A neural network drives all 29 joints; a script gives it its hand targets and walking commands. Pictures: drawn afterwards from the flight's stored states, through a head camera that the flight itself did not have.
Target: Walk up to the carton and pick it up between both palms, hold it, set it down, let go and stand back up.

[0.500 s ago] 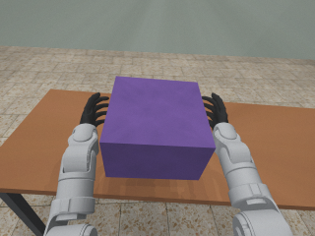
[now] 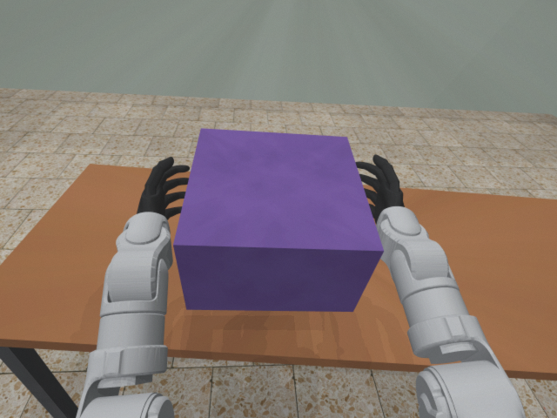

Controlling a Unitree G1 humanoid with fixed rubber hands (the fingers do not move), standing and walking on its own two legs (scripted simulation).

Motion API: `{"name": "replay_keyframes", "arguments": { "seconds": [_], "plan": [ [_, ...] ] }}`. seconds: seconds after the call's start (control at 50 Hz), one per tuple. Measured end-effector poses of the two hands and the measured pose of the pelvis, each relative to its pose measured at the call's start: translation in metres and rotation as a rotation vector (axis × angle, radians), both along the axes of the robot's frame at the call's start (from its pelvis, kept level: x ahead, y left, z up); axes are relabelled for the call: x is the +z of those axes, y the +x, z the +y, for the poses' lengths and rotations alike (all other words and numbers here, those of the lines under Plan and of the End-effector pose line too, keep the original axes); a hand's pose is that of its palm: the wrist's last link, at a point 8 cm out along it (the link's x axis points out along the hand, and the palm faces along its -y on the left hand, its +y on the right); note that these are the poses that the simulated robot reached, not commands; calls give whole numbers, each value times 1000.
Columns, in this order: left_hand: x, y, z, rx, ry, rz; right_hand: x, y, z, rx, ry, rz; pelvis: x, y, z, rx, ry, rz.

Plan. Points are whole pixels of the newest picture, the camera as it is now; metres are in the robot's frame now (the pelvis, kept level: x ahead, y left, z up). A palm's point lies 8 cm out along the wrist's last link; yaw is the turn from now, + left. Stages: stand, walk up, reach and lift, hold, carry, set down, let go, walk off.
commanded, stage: hold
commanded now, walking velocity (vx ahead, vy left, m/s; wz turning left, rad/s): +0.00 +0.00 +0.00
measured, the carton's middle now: (273, 215) +0.38 +0.00 +0.15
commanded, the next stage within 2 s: none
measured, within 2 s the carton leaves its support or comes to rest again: neither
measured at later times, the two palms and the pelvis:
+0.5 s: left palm (148, 209) +0.35 +0.17 +0.19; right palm (386, 203) +0.36 -0.16 +0.19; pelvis -0.01 +0.00 +0.00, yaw +0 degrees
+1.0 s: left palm (152, 210) +0.35 +0.16 +0.18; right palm (387, 206) +0.36 -0.16 +0.19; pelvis +0.00 +0.00 +0.00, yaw +0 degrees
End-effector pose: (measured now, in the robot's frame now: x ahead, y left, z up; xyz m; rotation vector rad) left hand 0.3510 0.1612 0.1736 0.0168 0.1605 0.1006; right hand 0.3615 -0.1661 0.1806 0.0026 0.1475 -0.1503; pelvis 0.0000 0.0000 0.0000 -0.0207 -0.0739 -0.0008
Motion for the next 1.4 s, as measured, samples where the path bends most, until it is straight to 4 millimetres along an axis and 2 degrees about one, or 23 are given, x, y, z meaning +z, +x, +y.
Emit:
{"name": "replay_keyframes", "arguments": {
  "seconds": [0.24, 0.48, 1.06, 1.4],
  "plan": [
    [7, -7, 3, 1, -9, 0, 7, -5, 4, 6, 5, 1, 0, -5, -2, 10, 2, -11],
    [12, -4, 5, 0, -11, 1, 13, -2, 5, 3, 2, 2, 0, -9, -2, 6, 4, 3],
    [8, -2, 2, -5, 0, 6, 7, -2, 2, 6, -6, 7, 0, -4, -2, 1, 1, -10],
    [10, -3, 7, -2, -19, 12, 9, -3, 7, 0, 3, 13, 0, -7, -2, 10, 4, -11]
  ]
}}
